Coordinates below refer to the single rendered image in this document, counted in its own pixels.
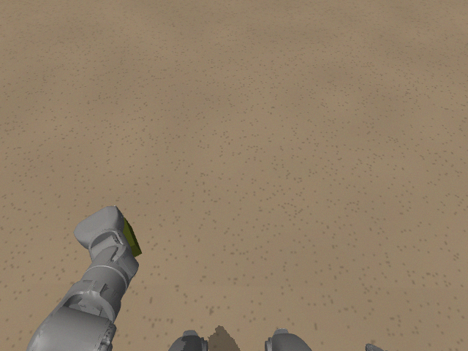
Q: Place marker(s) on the small box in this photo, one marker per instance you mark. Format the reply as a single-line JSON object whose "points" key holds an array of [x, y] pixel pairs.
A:
{"points": [[130, 236]]}

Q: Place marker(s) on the left robot hand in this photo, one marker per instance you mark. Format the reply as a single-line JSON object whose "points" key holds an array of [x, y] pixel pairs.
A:
{"points": [[106, 218]]}

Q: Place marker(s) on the left robot arm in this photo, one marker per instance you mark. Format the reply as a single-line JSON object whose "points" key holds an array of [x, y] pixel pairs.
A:
{"points": [[84, 318]]}

